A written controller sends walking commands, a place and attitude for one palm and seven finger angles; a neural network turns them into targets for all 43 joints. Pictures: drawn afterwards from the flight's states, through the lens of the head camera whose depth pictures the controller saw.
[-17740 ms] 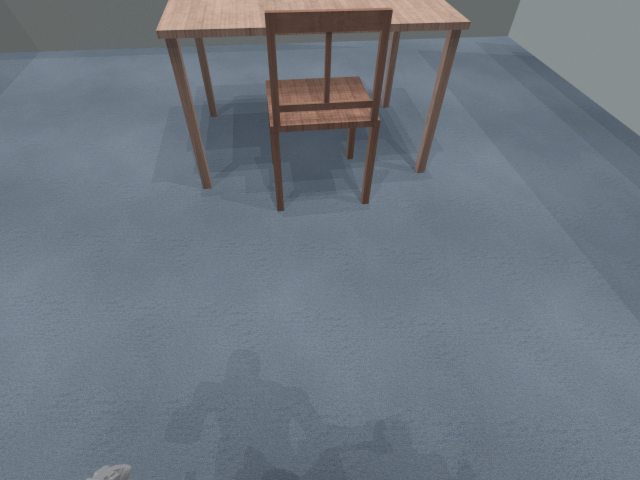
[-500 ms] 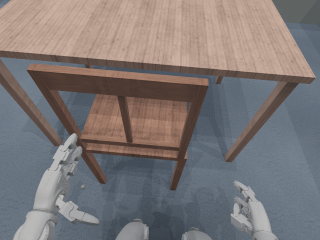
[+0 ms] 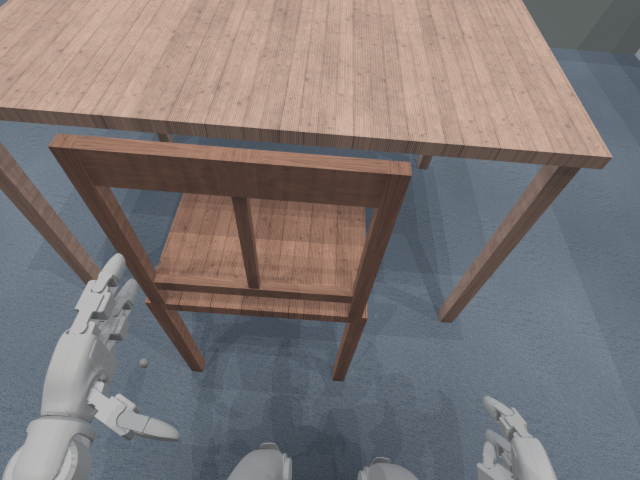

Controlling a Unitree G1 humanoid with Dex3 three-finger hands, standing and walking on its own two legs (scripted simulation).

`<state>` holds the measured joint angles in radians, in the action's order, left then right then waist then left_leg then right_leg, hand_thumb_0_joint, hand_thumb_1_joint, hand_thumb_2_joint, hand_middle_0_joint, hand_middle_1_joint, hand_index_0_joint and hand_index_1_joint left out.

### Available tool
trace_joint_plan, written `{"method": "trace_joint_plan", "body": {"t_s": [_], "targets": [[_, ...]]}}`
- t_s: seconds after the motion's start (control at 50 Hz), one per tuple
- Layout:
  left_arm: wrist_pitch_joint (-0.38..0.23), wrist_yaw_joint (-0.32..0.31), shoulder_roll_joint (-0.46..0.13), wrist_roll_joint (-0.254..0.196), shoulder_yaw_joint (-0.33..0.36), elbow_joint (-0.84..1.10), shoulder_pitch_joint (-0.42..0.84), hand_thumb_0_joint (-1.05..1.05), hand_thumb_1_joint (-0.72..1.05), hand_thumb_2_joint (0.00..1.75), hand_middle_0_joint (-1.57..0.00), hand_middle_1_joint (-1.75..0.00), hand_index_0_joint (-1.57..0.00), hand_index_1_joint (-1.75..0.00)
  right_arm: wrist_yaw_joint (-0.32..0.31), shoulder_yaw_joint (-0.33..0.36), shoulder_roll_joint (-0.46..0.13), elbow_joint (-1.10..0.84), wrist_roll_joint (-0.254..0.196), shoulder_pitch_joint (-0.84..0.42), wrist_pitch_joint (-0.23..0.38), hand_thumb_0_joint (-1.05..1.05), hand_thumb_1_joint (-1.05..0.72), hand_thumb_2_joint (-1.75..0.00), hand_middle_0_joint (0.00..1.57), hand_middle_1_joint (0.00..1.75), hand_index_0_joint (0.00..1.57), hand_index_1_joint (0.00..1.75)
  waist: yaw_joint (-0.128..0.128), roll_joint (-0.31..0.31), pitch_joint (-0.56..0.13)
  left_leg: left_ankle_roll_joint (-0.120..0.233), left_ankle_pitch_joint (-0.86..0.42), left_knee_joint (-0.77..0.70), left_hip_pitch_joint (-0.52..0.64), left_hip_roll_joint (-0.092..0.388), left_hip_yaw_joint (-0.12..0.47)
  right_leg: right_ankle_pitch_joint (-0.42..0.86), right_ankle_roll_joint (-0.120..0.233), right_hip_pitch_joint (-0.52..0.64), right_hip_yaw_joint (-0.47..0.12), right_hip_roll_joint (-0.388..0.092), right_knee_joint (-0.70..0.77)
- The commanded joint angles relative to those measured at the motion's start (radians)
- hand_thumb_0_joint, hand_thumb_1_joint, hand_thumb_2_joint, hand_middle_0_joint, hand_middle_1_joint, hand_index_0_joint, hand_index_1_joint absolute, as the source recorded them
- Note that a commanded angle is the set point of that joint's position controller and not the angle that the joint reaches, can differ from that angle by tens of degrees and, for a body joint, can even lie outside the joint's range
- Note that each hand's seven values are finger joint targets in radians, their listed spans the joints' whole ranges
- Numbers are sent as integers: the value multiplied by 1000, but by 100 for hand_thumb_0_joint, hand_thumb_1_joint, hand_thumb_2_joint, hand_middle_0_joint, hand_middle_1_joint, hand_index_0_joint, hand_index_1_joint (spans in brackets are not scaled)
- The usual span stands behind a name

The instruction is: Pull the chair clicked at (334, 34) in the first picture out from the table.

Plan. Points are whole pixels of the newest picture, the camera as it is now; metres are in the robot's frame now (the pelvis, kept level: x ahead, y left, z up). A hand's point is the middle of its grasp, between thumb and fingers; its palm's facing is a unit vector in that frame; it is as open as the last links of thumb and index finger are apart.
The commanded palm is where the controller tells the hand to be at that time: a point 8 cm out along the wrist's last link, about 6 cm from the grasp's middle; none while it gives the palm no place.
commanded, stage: raise the hand toward the chair's back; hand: left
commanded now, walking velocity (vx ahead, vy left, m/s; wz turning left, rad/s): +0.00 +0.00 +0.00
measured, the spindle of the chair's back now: (248, 245) +0.45 +0.13 -0.04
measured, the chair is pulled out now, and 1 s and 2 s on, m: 0.00 0.00 0.00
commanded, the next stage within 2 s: aim the fingers beside a spindle in 0.18 s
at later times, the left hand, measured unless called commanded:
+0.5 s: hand (183, 364) +0.25 +0.17 +0.02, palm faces -0.04 -1.00 -0.03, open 17.0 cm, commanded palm +0.23 +0.23 +0.03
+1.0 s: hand (198, 352) +0.26 +0.16 +0.01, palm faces -0.02 -1.00 -0.04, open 17.0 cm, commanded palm +0.25 +0.21 +0.01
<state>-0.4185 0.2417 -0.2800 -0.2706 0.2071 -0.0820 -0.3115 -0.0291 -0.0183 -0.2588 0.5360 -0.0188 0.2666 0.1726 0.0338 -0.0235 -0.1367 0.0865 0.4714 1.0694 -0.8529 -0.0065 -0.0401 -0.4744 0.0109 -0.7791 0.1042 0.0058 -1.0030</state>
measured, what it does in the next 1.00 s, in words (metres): stands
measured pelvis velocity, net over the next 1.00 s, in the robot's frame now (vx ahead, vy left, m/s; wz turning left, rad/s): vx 0.00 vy -0.03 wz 0.00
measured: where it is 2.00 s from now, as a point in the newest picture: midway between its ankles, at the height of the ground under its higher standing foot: outside the picture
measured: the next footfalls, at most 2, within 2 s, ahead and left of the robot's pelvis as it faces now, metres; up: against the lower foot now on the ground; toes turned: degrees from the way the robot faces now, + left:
none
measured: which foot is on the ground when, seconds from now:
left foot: down 0.00-1.00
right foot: down 0.00-1.00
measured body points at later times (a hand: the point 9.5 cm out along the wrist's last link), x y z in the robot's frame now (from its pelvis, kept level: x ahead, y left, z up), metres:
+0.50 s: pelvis +0.01 -0.02 -0.01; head +0.08 -0.01 +0.44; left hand +0.24 +0.22 +0.03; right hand +0.19 -0.26 -0.08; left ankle +0.03 +0.06 -0.67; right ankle +0.01 -0.12 -0.67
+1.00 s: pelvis +0.00 -0.03 -0.02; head +0.08 -0.01 +0.42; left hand +0.26 +0.21 +0.02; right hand +0.17 -0.27 -0.10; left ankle +0.03 +0.06 -0.67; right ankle +0.01 -0.12 -0.67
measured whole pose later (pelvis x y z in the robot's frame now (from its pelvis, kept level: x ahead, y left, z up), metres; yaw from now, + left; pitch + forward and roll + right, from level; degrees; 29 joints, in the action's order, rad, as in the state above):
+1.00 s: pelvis +0.00 -0.03 -0.02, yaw +0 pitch +18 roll -3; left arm -0.46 0.24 -0.24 -0.26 0.16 -0.15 -0.22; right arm -0.02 -0.01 -0.26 0.55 -0.01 0.21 0.16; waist 0.03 -0.03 -0.16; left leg 0.05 0.52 1.18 -0.98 0.01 -0.02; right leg -0.54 0.05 -0.91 0.13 0.02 -1.13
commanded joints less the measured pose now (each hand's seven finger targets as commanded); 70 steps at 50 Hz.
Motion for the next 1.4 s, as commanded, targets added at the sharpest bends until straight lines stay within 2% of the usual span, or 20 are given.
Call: {"method": "trace_joint_plan", "body": {"t_s": [0.0,0.1,0.16,0.24,0.36,0.4,0.44,0.54,0.62,0.64,0.72,0.86,0.92,1.04,1.2,1.26,1.28,1.3,1.36,1.38], "targets": [[-66,14,-123,-7,54,128,94,0,-50,30,-6,-8,-6,-8,-10,56,-153,-140,-9,-60,51,0,-90,-90,20,30,20,30,-2,-83,-165,-92,-129,-208,201,35,162,52,21,-18,-15,13,89],[-34,56,-150,-22,56,211,89,0,-50,30,-6,-8,-6,-8,-17,57,-153,-162,-20,-57,57,0,-90,-90,20,30,20,30,-7,-79,-247,-77,-197,-201,246,33,147,99,18,54,-29,14,118],[-39,34,-153,-33,81,213,84,0,-50,30,-6,-8,-6,-8,-23,53,-141,-151,-16,-56,58,0,-90,-90,20,30,20,30,-1,-40,-215,-70,-207,-193,223,31,140,110,16,58,-27,19,123],[-58,8,-150,-27,96,175,101,0,-50,30,-6,-8,-6,-8,-22,51,-137,-132,-9,-61,60,0,-90,-90,20,30,20,30,-1,-48,-177,-71,-204,-177,191,28,134,109,18,33,-25,18,108],[-41,44,-71,-8,-17,147,83,0,-50,30,-6,-8,-6,-8,-10,53,-140,-143,-11,-49,61,0,-90,-90,20,30,20,30,17,-50,-223,-66,-259,-141,204,27,125,165,14,27,-31,12,91],[-37,45,-87,-6,-11,176,94,0,-50,30,-6,-8,-6,-8,-10,56,-142,-149,-10,-53,60,0,-90,-90,20,30,20,30,8,-57,-248,-66,-279,-134,206,25,124,186,14,42,-35,10,83],[-38,26,-144,-9,57,161,96,0,-50,30,-6,-8,-6,-8,-14,57,-139,-140,-8,-55,52,0,-90,-90,20,30,20,30,0,-11,-235,-62,-266,-127,165,22,116,192,16,62,-41,14,83],[-85,-14,-148,-12,101,189,76,0,-50,30,-6,-8,-6,-8,-11,59,-120,-137,-5,-70,44,0,-90,-90,20,30,20,30,-25,-50,-268,-62,-293,-108,154,18,94,225,18,84,-54,11,65],[-92,-2,-100,-10,48,156,57,0,-50,30,-6,-8,-6,-8,-1,60,-121,-132,-3,-71,39,0,-90,-90,20,30,20,30,-10,-47,-262,-62,-295,-91,138,18,92,238,15,67,-55,9,55],[-82,6,-89,-6,34,114,45,0,-50,30,-6,-8,-6,-8,-2,61,-123,-131,-6,-73,33,0,-90,-90,20,30,20,30,5,0,-236,-56,-274,-83,110,19,90,234,11,62,-61,11,63],[-77,44,-97,-19,26,97,128,0,-50,30,-6,-8,-6,-8,-10,61,-137,-127,-11,-68,33,0,-90,-90,20,30,20,30,23,15,-231,-52,-202,-63,66,15,91,175,7,44,-78,6,68],[-123,12,-123,-15,39,179,194,0,-50,30,-6,-8,-6,-8,-11,58,-128,-121,-4,-71,45,0,-90,-90,20,30,20,30,7,-69,-299,-52,-249,-48,103,18,92,196,13,30,-81,5,37],[-121,-6,-97,-6,24,136,174,0,-50,30,-6,-8,-6,-8,-4,58,-127,-117,-1,-71,40,0,-90,-90,20,30,20,30,4,-65,-280,-56,-244,-51,94,19,95,186,15,11,-70,4,27],[-71,-13,-57,16,-29,31,208,0,-50,30,-6,-8,-6,-8,3,57,-141,-133,-5,-68,13,0,-90,-90,20,30,20,30,23,21,-249,-50,-171,-39,27,18,98,130,10,-20,-74,6,26],[-126,-67,-97,31,2,114,334,0,-50,30,-6,-8,-6,-8,5,56,-131,-128,6,-66,3,0,-90,-90,20,30,20,30,-1,-54,-346,-55,-213,-23,61,18,99,153,18,-17,-79,4,-12],[-119,-78,-78,47,-17,64,304,0,-50,30,-6,-8,-6,-8,12,56,-135,-121,8,-65,-8,0,-90,-90,20,30,20,30,5,-65,-329,-61,-232,-24,77,25,109,157,20,-65,-63,8,-26],[-108,-74,-34,50,-63,39,313,0,-50,30,-6,-8,-6,-8,16,55,-134,-123,9,-67,-13,0,-90,-90,20,30,20,30,20,-49,-321,-59,-216,-18,68,24,110,149,16,-80,-61,7,-27],[-100,-72,-33,51,-67,22,332,0,-50,30,-6,-8,-6,-8,17,57,-138,-118,7,-64,-18,0,-90,-90,20,30,20,30,25,-38,-305,-61,-195,-18,57,25,113,131,16,-94,-58,7,-26],[-72,-66,-5,59,-97,-37,332,0,-50,30,-6,-8,-6,-8,18,57,-145,-126,2,-60,-33,0,-90,-90,20,30,20,30,30,-1,-284,-59,-173,-18,31,25,119,114,17,-110,-53,9,-29],[-71,-68,8,60,-116,-18,363,0,-50,30,-6,-8,-6,-8,18,58,-146,-132,2,-64,-35,0,-90,-90,20,30,20,30,28,-19,-300,-60,-166,-18,38,24,122,104,17,-116,-53,6,-33]]}}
